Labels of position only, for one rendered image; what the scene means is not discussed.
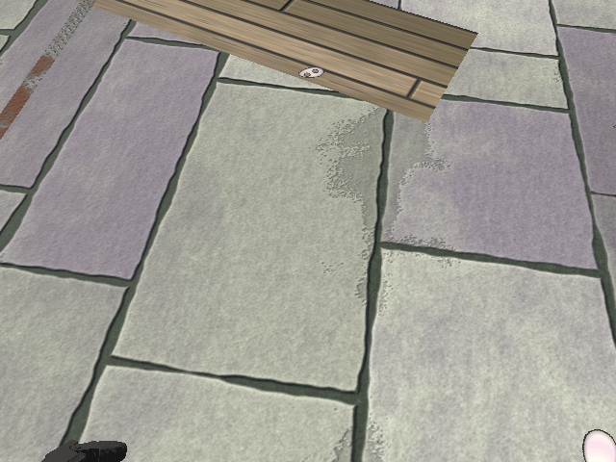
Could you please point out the robot left hand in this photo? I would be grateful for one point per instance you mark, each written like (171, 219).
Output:
(102, 451)

